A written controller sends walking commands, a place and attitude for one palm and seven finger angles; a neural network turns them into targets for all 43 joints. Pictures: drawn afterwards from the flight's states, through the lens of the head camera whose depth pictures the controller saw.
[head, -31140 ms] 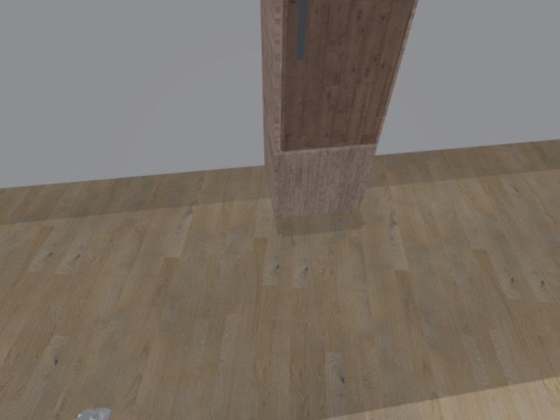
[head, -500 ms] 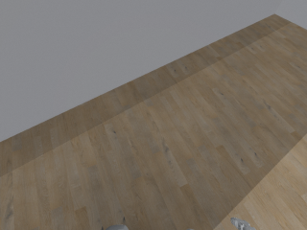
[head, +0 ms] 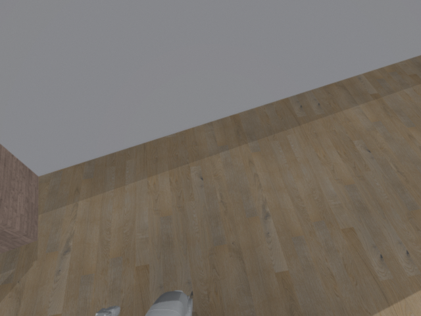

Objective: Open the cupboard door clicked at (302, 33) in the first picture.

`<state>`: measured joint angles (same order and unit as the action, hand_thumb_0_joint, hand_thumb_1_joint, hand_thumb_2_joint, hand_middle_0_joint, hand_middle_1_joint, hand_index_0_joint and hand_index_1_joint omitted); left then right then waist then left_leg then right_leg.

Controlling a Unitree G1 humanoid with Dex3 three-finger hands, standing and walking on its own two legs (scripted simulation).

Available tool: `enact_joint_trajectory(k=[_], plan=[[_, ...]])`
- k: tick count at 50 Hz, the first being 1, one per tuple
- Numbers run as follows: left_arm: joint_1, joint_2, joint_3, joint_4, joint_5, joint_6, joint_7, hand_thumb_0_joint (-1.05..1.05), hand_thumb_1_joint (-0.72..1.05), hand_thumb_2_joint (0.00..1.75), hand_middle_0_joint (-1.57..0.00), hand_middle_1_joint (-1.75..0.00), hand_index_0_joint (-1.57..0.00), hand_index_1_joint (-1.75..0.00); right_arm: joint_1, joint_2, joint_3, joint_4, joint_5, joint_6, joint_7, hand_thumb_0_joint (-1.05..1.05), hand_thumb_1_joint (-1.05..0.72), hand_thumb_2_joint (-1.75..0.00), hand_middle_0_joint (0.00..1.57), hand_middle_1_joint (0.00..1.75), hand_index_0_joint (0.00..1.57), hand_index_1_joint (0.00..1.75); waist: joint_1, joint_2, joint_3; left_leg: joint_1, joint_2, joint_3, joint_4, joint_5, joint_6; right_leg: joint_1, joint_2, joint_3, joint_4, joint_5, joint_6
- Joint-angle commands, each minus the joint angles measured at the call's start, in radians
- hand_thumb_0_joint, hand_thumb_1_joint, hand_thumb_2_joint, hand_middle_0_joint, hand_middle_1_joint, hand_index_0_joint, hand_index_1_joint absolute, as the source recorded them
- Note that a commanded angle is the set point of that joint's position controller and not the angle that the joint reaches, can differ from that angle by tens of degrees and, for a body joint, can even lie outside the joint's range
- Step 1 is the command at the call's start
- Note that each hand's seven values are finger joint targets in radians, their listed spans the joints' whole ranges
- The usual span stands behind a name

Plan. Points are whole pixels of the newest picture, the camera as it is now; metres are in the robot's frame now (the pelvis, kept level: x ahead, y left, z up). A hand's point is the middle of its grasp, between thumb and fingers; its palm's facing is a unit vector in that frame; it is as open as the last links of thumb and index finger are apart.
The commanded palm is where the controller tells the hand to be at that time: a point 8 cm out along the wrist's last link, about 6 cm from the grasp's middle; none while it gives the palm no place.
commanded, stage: turn to face it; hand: left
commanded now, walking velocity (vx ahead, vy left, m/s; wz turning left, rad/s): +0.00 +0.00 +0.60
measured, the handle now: out of the picture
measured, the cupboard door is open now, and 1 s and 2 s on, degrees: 40 40 40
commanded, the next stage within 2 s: take the last steps up to it in 1.62 s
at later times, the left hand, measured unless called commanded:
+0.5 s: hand out of the picture +0.05 +0.25 -0.16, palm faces +0.33 -0.91 -0.27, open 7.4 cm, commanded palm none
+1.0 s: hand out of the picture -0.06 +0.19 -0.19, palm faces +0.63 -0.74 -0.23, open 7.3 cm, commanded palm none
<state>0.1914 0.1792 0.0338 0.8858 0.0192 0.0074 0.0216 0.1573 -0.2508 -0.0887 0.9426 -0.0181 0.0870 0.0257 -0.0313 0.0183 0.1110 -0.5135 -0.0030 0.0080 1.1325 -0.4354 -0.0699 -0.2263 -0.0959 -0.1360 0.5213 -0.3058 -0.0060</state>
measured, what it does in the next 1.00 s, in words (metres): steps on the spot, turning left: left foot, then right foot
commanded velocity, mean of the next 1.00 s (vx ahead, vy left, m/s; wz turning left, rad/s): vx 0.00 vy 0.00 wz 0.60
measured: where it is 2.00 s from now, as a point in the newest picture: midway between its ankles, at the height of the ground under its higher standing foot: outside the picture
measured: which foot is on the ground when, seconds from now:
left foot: up 0.00-0.18, down 0.20-0.58, up 0.60-0.98, down 1.00-1.00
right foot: down 0.00-0.20, up 0.22-0.56, down 0.58-1.00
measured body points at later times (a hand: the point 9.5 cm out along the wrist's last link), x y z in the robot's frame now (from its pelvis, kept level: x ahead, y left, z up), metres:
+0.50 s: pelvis +0.02 +0.01 +0.00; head +0.08 +0.04 +0.44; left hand +0.04 +0.30 -0.14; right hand +0.18 -0.20 -0.15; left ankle -0.01 +0.13 -0.74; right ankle +0.06 -0.13 -0.70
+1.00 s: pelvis +0.04 +0.01 -0.02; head +0.08 +0.06 +0.43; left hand -0.09 +0.23 -0.17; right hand +0.30 -0.12 -0.15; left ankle -0.01 +0.10 -0.74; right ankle +0.08 -0.11 -0.74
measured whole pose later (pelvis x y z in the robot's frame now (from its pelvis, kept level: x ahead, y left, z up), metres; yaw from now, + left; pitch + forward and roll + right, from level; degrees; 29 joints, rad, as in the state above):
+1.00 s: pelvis +0.04 +0.01 -0.02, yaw +38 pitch +1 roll +1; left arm 0.27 0.23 0.06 0.92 0.02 0.01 0.01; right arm 0.09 -0.24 -0.06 0.91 -0.02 0.06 0.03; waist 0.01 -0.04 0.11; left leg -0.31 0.00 0.10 0.60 -0.27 0.01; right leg -0.24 -0.18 -0.27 0.68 -0.42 0.04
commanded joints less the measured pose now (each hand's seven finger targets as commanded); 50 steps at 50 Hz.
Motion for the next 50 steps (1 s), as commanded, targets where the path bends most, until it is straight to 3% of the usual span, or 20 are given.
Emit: enact_joint_trajectory(k=[1,5,8,9,10,11,13,15,24,27,28,29,30,31,34,44,47,48,49,50], plan=[[0.067,0.209,0.061,-0.049,0.006,-0.027,0.015,0.00,0.90,0.90,-0.20,-0.30,-0.20,-0.30,-0.085,-0.031,0.003,-0.094,0.007,-0.032,0.009,0.00,-0.90,-0.90,0.20,0.30,0.20,0.30,0.057,-0.201,-0.134,-0.013,0.032,0.055,-0.175,-0.015,-0.007,0.184,-0.252,0.079,-0.133,0.584,-0.093],[0.107,0.244,0.077,-0.025,0.012,-0.022,0.010,0.00,0.90,0.90,-0.20,-0.30,-0.20,-0.30,-0.108,-0.020,0.011,-0.108,0.011,-0.046,0.009,0.00,-0.90,-0.90,0.20,0.30,0.20,0.30,0.078,-0.228,-0.146,0.073,0.011,0.111,-0.391,-0.023,0.014,0.214,-0.279,0.053,-0.066,0.666,-0.092],[0.072,0.244,0.083,-0.023,0.002,-0.017,0.003,0.00,0.90,0.90,-0.20,-0.30,-0.20,-0.30,-0.010,-0.058,0.000,-0.089,0.005,-0.056,0.006,0.00,-0.90,-0.90,0.20,0.30,0.20,0.30,0.013,-0.168,-0.185,0.306,0.003,0.120,-0.657,0.183,0.039,0.100,-0.257,-0.028,0.098,0.577,-0.019],[0.066,0.215,0.080,-0.045,-0.008,-0.013,-0.003,0.00,0.90,0.90,-0.20,-0.30,-0.20,-0.30,0.066,-0.137,-0.020,-0.077,-0.002,-0.065,0.002,0.00,-0.90,-0.90,0.20,0.30,0.20,0.30,-0.032,0.011,-0.247,0.498,0.124,-0.029,-0.713,0.419,0.097,-0.067,-0.199,-0.076,0.279,0.374,0.039],[0.025,0.138,0.056,-0.094,-0.014,-0.008,-0.011,0.00,0.90,0.90,-0.20,-0.30,-0.20,-0.30,0.145,-0.253,-0.051,-0.069,-0.007,-0.067,-0.008,0.00,-0.90,-0.90,0.20,0.30,0.20,0.30,-0.077,0.319,-0.264,0.625,0.412,-0.414,-0.735,0.867,0.268,-0.358,-0.049,-0.066,0.517,-0.337,0.111],[-0.040,0.154,0.053,-0.130,0.001,0.006,0.000,0.00,0.90,0.90,-0.20,-0.30,-0.20,-0.30,0.198,-0.276,-0.049,-0.049,-0.003,-0.058,-0.014,0.00,-0.90,-0.90,0.20,0.30,0.20,0.30,-0.089,0.189,-0.257,0.554,0.466,-0.403,-0.724,0.818,0.333,-0.369,-0.040,0.061,0.622,-0.397,0.088],[-0.078,0.142,0.056,-0.099,-0.003,0.013,0.002,0.00,0.90,0.90,-0.20,-0.30,-0.20,-0.30,0.106,-0.215,-0.039,-0.073,-0.006,-0.068,-0.037,0.00,-0.90,-0.90,0.20,0.30,0.20,0.30,-0.051,0.224,-0.208,0.456,0.349,-0.343,-0.747,0.651,0.283,-0.403,-0.043,0.127,0.679,-0.254,0.092],[-0.045,0.143,0.061,-0.061,0.001,0.020,-0.010,0.00,0.90,0.90,-0.20,-0.30,-0.20,-0.30,0.029,-0.173,-0.021,-0.093,-0.008,-0.073,-0.042,0.00,-0.90,-0.90,0.20,0.30,0.20,0.30,-0.003,0.141,-0.149,0.375,0.263,-0.250,-0.770,0.616,0.233,-0.363,-0.027,0.136,0.660,-0.134,0.097],[-0.039,0.130,0.051,-0.079,-0.006,0.015,-0.008,0.00,0.90,0.90,-0.20,-0.30,-0.20,-0.30,0.013,-0.178,-0.030,-0.096,-0.011,-0.064,-0.033,0.00,-0.90,-0.90,0.20,0.30,0.20,0.30,0.010,0.155,-0.154,0.309,0.205,-0.296,-0.737,0.564,0.224,-0.155,0.065,0.097,0.260,-0.119,0.089],[0.055,0.143,0.059,-0.063,-0.011,-0.001,-0.001,0.00,0.90,0.90,-0.20,-0.30,-0.20,-0.30,-0.036,-0.170,-0.034,-0.116,-0.002,-0.058,-0.032,0.00,-0.90,-0.90,0.20,0.30,0.20,0.30,0.065,0.132,-0.170,0.187,0.157,-0.309,-0.648,0.516,0.178,0.073,0.080,0.084,-0.012,0.055,0.075],[0.104,0.197,0.070,-0.055,-0.002,-0.014,0.005,0.00,0.90,0.90,-0.20,-0.30,-0.20,-0.30,-0.037,-0.130,-0.031,-0.124,0.007,-0.060,-0.027,0.00,-0.90,-0.90,0.20,0.30,0.20,0.30,0.088,0.008,-0.189,0.078,0.087,-0.260,-0.543,0.355,0.122,0.216,-0.016,0.181,-0.159,0.115,0.051],[0.125,0.288,0.088,-0.054,0.014,-0.022,0.014,0.00,0.90,0.90,-0.20,-0.30,-0.20,-0.30,-0.020,-0.059,-0.021,-0.142,0.013,-0.061,-0.021,0.00,-0.90,-0.90,0.20,0.30,0.20,0.30,0.094,-0.311,-0.186,-0.095,-0.080,-0.063,-0.289,-0.075,0.034,0.297,-0.312,0.468,-0.238,0.226,-0.059],[0.110,0.306,0.076,-0.065,0.008,-0.016,0.012,0.00,0.90,0.90,-0.20,-0.30,-0.20,-0.30,-0.021,-0.085,-0.025,-0.148,0.003,-0.055,-0.017,0.00,-0.90,-0.90,0.20,0.30,0.20,0.30,0.088,-0.280,-0.158,-0.084,-0.055,-0.071,-0.049,-0.211,0.038,0.152,-0.421,0.487,-0.239,0.255,-0.145],[0.067,0.253,0.070,-0.072,0.005,-0.021,0.017,0.00,0.90,0.90,-0.20,-0.30,-0.20,-0.30,-0.037,-0.089,-0.030,-0.126,0.000,-0.043,-0.016,0.00,-0.90,-0.90,0.20,0.30,0.20,0.30,0.065,-0.297,-0.132,-0.086,-0.017,-0.102,0.079,-0.161,0.037,0.080,-0.363,0.471,-0.238,0.249,-0.141],[-0.024,0.168,0.045,-0.093,-0.001,-0.025,0.015,0.00,0.90,0.90,-0.20,-0.30,-0.20,-0.30,-0.009,-0.058,-0.018,-0.084,0.000,-0.030,0.002,0.00,-0.90,-0.90,0.20,0.30,0.20,0.30,0.009,-0.211,-0.110,-0.075,0.025,-0.047,0.130,0.025,0.004,0.084,-0.219,0.178,-0.178,0.448,-0.082],[0.121,0.229,0.076,-0.026,0.011,-0.024,0.013,0.00,0.90,0.90,-0.20,-0.30,-0.20,-0.30,-0.119,-0.017,0.013,-0.103,0.010,-0.043,0.008,0.00,-0.90,-0.90,0.20,0.30,0.20,0.30,0.078,-0.234,-0.145,0.054,0.015,0.099,-0.368,-0.030,0.018,0.235,-0.281,0.046,-0.074,0.713,-0.097],[0.092,0.249,0.083,-0.024,0.002,-0.021,0.005,0.00,0.90,0.90,-0.20,-0.30,-0.20,-0.30,-0.034,-0.047,0.008,-0.090,0.005,-0.053,0.004,0.00,-0.90,-0.90,0.20,0.30,0.20,0.30,0.021,-0.193,-0.177,0.261,-0.012,0.137,-0.584,0.137,0.042,0.135,-0.269,-0.027,0.051,0.650,-0.041],[0.070,0.239,0.080,-0.031,-0.004,-0.017,0.000,0.00,0.90,0.90,-0.20,-0.30,-0.20,-0.30,0.030,-0.084,-0.005,-0.078,0.001,-0.057,0.005,0.00,-0.90,-0.90,0.20,0.30,0.20,0.30,-0.021,-0.117,-0.207,0.408,0.020,0.096,-0.688,0.277,0.063,0.033,-0.245,-0.063,0.188,0.550,0.004],[0.068,0.180,0.072,-0.068,-0.013,-0.009,-0.009,0.00,0.90,0.90,-0.20,-0.30,-0.20,-0.30,0.098,-0.203,-0.034,-0.076,-0.009,-0.066,-0.002,0.00,-0.90,-0.90,0.20,0.30,0.20,0.30,-0.056,0.177,-0.258,0.596,0.275,-0.252,-0.713,0.604,0.193,-0.238,-0.112,-0.101,0.420,0.039,0.082],[-0.005,0.139,0.050,-0.115,-0.008,-0.002,-0.005,0.00,0.90,0.90,-0.20,-0.30,-0.20,-0.30,0.170,-0.277,-0.049,-0.060,-0.004,-0.059,-0.013,0.00,-0.90,-0.90,0.20,0.30,0.20,0.30,-0.090,0.284,-0.260,0.592,0.450,-0.437,-0.747,0.884,0.330,-0.369,-0.037,-0.003,0.594,-0.407,0.097]])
